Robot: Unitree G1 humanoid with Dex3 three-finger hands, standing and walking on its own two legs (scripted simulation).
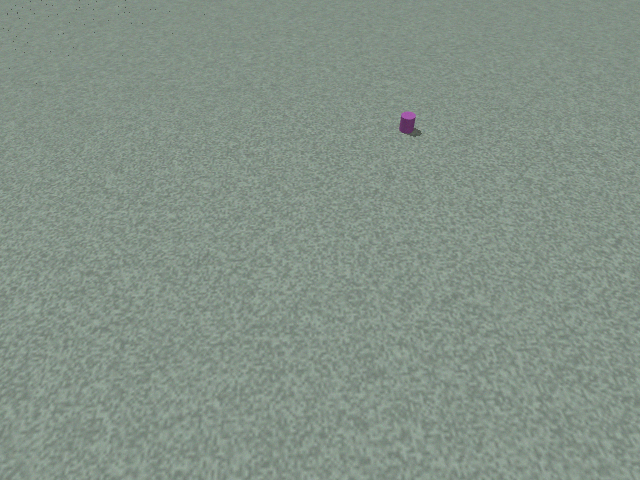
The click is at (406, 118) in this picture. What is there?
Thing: squat round
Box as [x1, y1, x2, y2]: [399, 112, 415, 132]
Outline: 403,112 401,114 399,129 402,132 410,132 413,128 415,115 412,112
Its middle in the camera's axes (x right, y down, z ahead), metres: +0.48 -0.64 +2.14
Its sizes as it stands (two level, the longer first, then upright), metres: 0.078 0.078 0.087
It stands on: the floor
